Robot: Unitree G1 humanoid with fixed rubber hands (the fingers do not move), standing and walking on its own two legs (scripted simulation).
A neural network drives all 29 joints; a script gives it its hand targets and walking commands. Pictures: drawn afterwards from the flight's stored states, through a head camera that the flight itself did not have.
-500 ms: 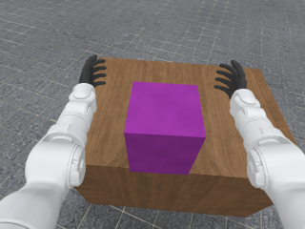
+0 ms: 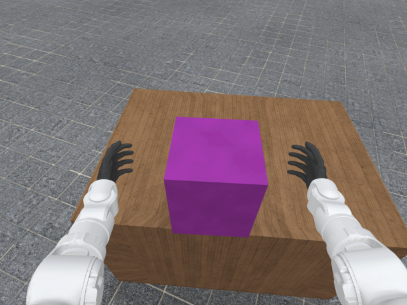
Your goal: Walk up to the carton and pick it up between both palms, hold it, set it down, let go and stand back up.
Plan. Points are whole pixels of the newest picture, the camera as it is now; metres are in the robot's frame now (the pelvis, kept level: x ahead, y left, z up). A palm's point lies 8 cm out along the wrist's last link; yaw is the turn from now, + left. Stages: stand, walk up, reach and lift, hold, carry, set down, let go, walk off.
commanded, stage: set down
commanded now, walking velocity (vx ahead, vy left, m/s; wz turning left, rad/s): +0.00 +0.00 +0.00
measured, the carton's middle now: (213, 179) +0.43 -0.02 -0.05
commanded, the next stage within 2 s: let go in 1.98 s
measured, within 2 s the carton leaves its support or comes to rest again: neither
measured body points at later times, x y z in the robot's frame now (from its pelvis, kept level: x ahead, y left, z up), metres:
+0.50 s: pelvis +0.01 +0.00 +0.00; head +0.00 +0.01 +0.45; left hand +0.32 +0.22 +0.00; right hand +0.32 -0.24 +0.00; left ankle +0.02 +0.12 -0.74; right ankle +0.03 -0.12 -0.74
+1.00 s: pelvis +0.02 +0.00 +0.00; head +0.02 +0.01 +0.45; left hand +0.27 +0.23 -0.04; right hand +0.26 -0.24 -0.04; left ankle +0.02 +0.12 -0.74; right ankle +0.03 -0.12 -0.74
